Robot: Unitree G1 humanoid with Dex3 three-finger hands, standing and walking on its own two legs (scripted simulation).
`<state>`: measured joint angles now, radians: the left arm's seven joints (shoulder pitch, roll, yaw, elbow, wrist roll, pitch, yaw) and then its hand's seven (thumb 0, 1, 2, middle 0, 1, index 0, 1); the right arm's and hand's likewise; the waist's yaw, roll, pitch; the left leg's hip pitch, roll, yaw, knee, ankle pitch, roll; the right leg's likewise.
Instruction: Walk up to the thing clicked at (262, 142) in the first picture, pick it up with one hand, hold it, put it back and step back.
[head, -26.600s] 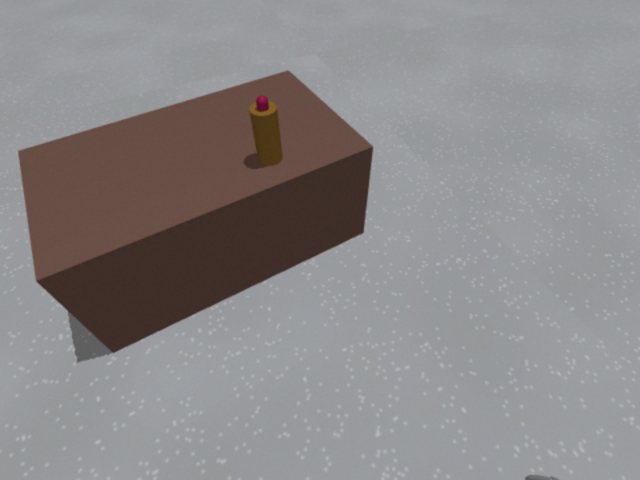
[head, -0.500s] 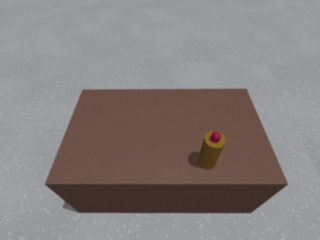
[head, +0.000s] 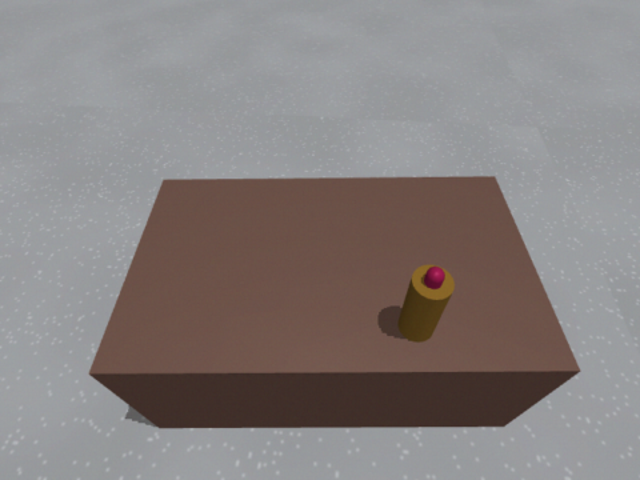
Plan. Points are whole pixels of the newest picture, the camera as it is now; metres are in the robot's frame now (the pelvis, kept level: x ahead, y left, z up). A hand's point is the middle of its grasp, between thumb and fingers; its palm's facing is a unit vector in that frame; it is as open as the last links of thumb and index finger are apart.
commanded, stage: stand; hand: right
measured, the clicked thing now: (425, 301) +0.46 -0.20 -0.22
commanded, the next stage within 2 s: step back in 0.38 s
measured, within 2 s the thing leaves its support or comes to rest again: neither
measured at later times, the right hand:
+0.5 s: hand out of the picture +0.07 -0.26 -0.16, palm faces -0.01 +0.94 -0.35, open 7.4 cm
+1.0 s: hand out of the picture -0.06 -0.23 -0.16, palm faces -0.03 +0.91 -0.42, open 7.4 cm
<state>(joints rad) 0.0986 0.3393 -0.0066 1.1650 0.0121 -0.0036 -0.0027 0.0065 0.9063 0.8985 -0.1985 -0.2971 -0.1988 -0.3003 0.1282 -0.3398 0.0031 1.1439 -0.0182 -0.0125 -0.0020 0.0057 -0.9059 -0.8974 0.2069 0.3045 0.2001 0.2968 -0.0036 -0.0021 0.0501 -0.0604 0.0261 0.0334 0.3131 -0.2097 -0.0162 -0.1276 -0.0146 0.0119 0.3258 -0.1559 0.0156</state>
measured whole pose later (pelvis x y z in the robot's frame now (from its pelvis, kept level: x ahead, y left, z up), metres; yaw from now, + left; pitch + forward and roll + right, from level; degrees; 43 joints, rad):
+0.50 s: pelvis -0.01 +0.00 -0.01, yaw +0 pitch -1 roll +0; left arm 0.09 0.37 0.02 1.07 0.00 0.01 0.01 0.01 0.91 0.90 -0.20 -0.30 -0.20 -0.30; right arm 0.08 -0.35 -0.03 1.08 0.00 0.02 0.01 0.01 -0.90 -0.90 0.21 0.30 0.20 0.30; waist 0.00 -0.02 0.12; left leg -0.15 0.02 0.04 0.42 -0.25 -0.01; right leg -0.23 -0.02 0.02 0.45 -0.19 0.01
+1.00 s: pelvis -0.10 +0.04 -0.02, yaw +0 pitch -2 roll -1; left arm 0.04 0.41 0.06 0.87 0.03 0.08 0.03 0.01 0.91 0.90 -0.20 -0.30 -0.20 -0.30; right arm 0.19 -0.34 -0.05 0.96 -0.05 0.04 0.01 0.00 -0.91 -0.90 0.21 0.30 0.20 0.30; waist -0.04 -0.07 0.18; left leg -0.22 -0.01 -0.02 0.64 -0.40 0.03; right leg -0.52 0.10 0.17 0.99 -0.50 0.00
